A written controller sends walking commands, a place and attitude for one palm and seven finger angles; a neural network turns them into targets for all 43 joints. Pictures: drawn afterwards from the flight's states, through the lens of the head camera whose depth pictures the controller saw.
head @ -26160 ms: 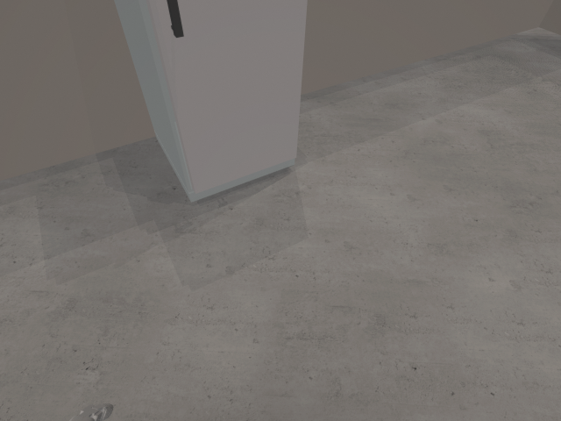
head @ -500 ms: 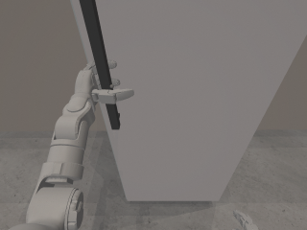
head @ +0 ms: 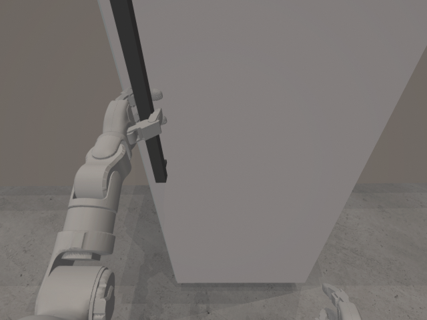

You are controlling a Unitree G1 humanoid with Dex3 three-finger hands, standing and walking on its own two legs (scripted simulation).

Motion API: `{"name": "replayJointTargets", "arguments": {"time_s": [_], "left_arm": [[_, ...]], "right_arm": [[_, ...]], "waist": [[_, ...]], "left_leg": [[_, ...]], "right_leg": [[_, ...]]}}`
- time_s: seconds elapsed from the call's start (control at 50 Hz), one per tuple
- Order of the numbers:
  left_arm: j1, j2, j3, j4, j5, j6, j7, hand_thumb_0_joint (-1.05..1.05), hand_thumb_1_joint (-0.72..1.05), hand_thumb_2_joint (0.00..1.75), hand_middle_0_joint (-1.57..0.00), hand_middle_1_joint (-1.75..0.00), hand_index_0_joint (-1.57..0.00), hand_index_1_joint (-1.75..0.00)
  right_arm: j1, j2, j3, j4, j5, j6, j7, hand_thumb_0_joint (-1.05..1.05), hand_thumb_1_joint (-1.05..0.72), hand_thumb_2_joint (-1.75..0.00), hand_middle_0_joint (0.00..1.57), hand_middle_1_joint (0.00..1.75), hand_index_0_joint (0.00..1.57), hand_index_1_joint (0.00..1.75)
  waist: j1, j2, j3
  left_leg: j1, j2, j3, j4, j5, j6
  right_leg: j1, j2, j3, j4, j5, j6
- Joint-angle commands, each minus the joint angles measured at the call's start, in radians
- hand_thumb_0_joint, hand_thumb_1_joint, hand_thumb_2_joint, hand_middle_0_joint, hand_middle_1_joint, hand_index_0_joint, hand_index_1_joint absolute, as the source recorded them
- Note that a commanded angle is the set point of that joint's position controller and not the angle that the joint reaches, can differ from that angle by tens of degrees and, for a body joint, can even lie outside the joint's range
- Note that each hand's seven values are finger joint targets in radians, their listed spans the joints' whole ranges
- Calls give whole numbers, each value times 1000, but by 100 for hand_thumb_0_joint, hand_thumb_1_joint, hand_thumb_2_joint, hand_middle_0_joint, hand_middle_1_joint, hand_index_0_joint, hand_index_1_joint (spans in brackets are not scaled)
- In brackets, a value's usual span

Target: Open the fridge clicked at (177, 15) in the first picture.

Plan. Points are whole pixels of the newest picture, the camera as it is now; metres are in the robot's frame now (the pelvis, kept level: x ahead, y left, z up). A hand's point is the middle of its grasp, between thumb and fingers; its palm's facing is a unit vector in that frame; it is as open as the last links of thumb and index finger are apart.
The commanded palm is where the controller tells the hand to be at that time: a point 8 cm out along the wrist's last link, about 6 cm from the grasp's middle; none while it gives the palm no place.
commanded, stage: grip the handle and tug to test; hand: left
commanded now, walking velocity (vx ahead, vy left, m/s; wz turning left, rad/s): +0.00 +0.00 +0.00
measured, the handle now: (147, 100) +0.45 +0.15 +0.23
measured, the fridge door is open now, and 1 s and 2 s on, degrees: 0 0 21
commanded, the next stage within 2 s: pull the door a little, standing still in 0.60 s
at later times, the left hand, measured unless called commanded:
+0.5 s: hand (156, 124) +0.39 +0.13 +0.22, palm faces +0.08 -1.00 +0.00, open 5.8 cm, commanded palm +0.35 +0.18 +0.21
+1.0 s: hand (155, 126) +0.39 +0.13 +0.22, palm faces +0.05 -1.00 -0.01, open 5.9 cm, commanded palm +0.33 +0.18 +0.21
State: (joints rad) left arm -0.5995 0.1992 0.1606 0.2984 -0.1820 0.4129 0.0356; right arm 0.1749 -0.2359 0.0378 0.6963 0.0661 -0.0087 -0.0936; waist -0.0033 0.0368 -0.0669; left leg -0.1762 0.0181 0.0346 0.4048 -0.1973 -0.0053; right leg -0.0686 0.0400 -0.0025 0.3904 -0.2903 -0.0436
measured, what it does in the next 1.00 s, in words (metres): stands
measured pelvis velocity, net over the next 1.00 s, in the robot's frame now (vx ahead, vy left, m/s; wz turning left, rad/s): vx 0.04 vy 0.00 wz -0.01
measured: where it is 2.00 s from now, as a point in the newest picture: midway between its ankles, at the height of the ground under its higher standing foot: outside the picture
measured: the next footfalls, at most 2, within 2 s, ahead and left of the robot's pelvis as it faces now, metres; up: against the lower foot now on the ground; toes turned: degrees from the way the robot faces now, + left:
none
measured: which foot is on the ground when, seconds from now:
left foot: down 0.00-1.00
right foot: down 0.00-1.00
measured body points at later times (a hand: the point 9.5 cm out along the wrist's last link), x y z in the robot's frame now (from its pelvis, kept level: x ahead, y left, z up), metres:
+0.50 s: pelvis +0.01 +0.00 +0.00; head -0.03 -0.03 +0.45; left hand +0.38 +0.18 +0.22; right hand +0.17 -0.24 -0.10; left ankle +0.01 +0.13 -0.74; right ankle -0.05 -0.09 -0.74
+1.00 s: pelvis +0.04 +0.00 +0.00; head +0.00 -0.03 +0.45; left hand +0.38 +0.18 +0.22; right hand +0.23 -0.23 -0.08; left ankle +0.01 +0.13 -0.74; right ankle -0.05 -0.09 -0.74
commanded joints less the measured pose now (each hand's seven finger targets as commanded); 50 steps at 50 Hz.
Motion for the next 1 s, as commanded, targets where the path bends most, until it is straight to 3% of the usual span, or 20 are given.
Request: {"name": "replayJointTargets", "arguments": {"time_s": [0.0, 0.02, 0.06, 0.12, 0.16, 0.22, 0.26, 0.32, 0.36, 0.44, 0.52, 0.56, 0.6, 0.62, 0.68, 0.72, 0.74, 0.78, 0.86, 0.98], "left_arm": [[-453, 127, 23, -237, -12, -64, -7, 0, 90, 90, -45, -140, -45, -140], [-441, 160, 47, -225, -10, -66, -4, 0, 90, 90, -45, -140, -45, -140], [-468, 126, 16, -246, -7, -65, -4, 0, 90, 90, -45, -140, -45, -140], [-447, 136, 25, -223, -5, -61, -1, 0, 90, 90, -45, -140, -45, -140], [-498, 116, 2, -215, -2, -59, -2, 0, 90, 90, -45, -140, -45, -140], [-452, 131, 18, -220, -2, -55, -2, 0, 90, 90, -45, -140, -45, -140], [-466, 104, -3, -249, -2, -58, -5, 0, 90, 90, -45, -140, -45, -140], [-388, 137, 27, -251, -5, -57, -10, 0, 90, 90, -45, -140, -45, -140], [-383, 103, 1, -293, -10, -58, -15, 0, 90, 90, -45, -140, -45, -140], [-294, 108, 12, -356, -16, -55, -21, 0, 90, 90, -45, -140, -45, -140], [-191, 174, 83, -384, -22, -34, -30, 0, 90, 90, -45, -140, -45, -140], [-194, 104, 17, -445, -21, -28, -36, 0, 90, 90, -45, -140, -45, -140], [-167, 99, 13, -495, -20, -15, -33, 0, 90, 90, -45, -140, -45, -140], [-139, 130, 40, -494, -18, -8, -27, 0, 90, 90, -45, -140, -45, -140], [-100, 98, 16, -544, -17, 16, -27, 0, 90, 90, -45, -140, -45, -140], [-235, 142, 34, -503, -14, 28, -19, 0, 90, 90, -45, -140, -45, -140], [-248, 165, 62, -507, -14, 33, -15, 0, 90, 90, -45, -140, -45, -140], [-167, 125, 42, -509, -14, 51, -19, 0, 90, 90, -45, -140, -45, -140], [-87, 116, 37, -596, -17, 56, -23, 0, 90, 90, -45, -140, -45, -140], [96, 106, 36, -718, -30, 64, -36, 0, 90, 90, -45, -140, -45, -140]], "right_arm": [[-140, -108, -39, -150, 1, -52, -10, 0, -90, -90, 20, 30, 20, 30], [-135, -120, -42, -145, 0, -48, -11, 0, -90, -90, 20, 30, 20, 30], [-142, -108, -39, -150, 3, -51, -10, 0, -90, -90, 20, 30, 20, 30], [-135, -117, -42, -144, 0, -50, -11, 0, -90, -90, 20, 30, 20, 30], [-131, -110, -40, -136, 2, -51, -13, 0, -90, -90, 20, 30, 20, 30], [-132, -117, -44, -141, 0, -51, -12, 0, -90, -90, 20, 30, 20, 30], [-136, -105, -41, -147, 1, -54, -10, 0, -90, -90, 20, 30, 20, 30], [-137, -117, -45, -152, 0, -50, -10, 0, -90, -90, 20, 30, 20, 30], [-151, -104, -40, -164, 4, -53, -7, 0, -90, -90, 20, 30, 20, 30], [-162, -107, -40, -186, 3, -52, 0, 0, -90, -90, 20, 30, 20, 30], [-169, -119, -40, -192, 1, -39, -1, 0, -90, -90, 20, 30, 20, 30], [-181, -100, -34, -205, 3, -41, 4, 0, -90, -90, 20, 30, 20, 30], [-182, -103, -36, -212, 2, -41, 9, 0, -90, -90, 20, 30, 20, 30], [-183, -112, -39, -211, 0, -37, 10, 0, -90, -90, 20, 30, 20, 30], [-189, -104, -37, -219, 0, -30, 14, 0, -90, -90, 20, 30, 20, 30], [-179, -117, -41, -191, -1, -23, 4, 0, -90, -90, 20, 30, 20, 30], [-179, -115, -41, -196, 0, -23, 3, 0, -90, -90, 20, 30, 20, 30], [-184, -108, -36, -204, -2, -19, 4, 0, -90, -90, 20, 30, 20, 30], [-199, -103, -34, -224, -5, -10, 11, 0, -90, -90, 20, 30, 20, 30], [-227, -96, -27, -262, -7, 0, 26, 0, -90, -90, 20, 30, 20, 30]], "waist": [[13, -82, -216], [18, -81, -214], [10, -73, -218], [14, -73, -212], [-1, -81, -201], [14, -71, -219], [10, -56, -240], [27, -89, -250], [25, -77, -258], [43, -80, -269], [61, -98, -261], [49, -94, -259], [53, -60, -267], [61, -68, -264], [55, -78, -277], [33, -76, -239], [40, -71, -251], [47, -67, -260], [59, -76, -310], [79, -108, -299]], "left_leg": [[194, -15, -4, 15, 280, 46], [198, -14, -5, 11, 280, 46], [196, -15, -4, 15, 282, 47], [199, -15, -6, 12, 273, 47], [195, -15, -8, 16, 268, 48], [202, -17, -9, 14, 277, 48], [206, -19, -5, 18, 288, 48], [203, -18, -6, 15, 304, 48], [205, -20, -4, 17, 308, 48], [207, -20, -3, 20, 343, 49], [188, -20, 3, 19, 355, 47], [199, -21, 3, 24, 377, 46], [216, -19, 4, 34, 407, 45], [212, -19, 2, 38, 421, 44], [213, -20, 6, 45, 450, 41], [220, -18, 5, 47, 441, 43], [214, -17, 2, 46, 445, 43], [218, -23, 3, 51, 458, 41], [221, -25, 2, 62, 518, 38], [197, -20, 1, 55, 502, 38]], "right_leg": [[-68, -10, -3, -50, 416, 38], [-57, -12, -2, -55, 409, 37], [-65, -12, -1, -50, 413, 36], [-65, -11, -1, -55, 401, 38], [-85, -11, -2, -54, 397, 37], [-65, -12, 0, -54, 406, 38], [-62, -13, -1, -47, 423, 37], [-29, -15, -3, -43, 457, 40], [-30, -15, -3, -39, 471, 40], [-5, -17, -7, -27, 531, 42], [33, -25, -2, -17, 610, 54], [23, -23, -8, -9, 623, 52], [18, -21, -9, -3, 655, 52], [30, -23, -9, 2, 669, 51], [41, -25, -14, 16, 723, 55], [7, -21, -10, 4, 687, 51], [8, -18, -13, 6, 666, 44], [18, -19, -14, 14, 697, 47], [67, -33, -15, 40, 812, 54], [75, -33, -21, 50, 818, 59]]}}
